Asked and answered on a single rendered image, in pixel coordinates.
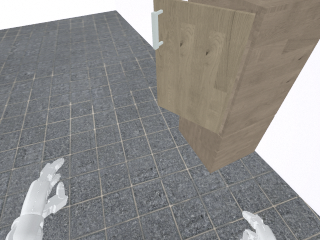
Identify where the left robot forearm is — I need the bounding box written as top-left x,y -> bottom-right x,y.
5,214 -> 44,240

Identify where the handle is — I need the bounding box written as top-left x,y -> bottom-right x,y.
151,9 -> 163,50

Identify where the robot left hand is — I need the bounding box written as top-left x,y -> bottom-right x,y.
20,157 -> 68,218

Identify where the cupboard door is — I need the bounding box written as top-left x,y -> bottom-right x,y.
153,0 -> 256,134

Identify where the robot right hand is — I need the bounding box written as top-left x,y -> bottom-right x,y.
240,211 -> 276,240

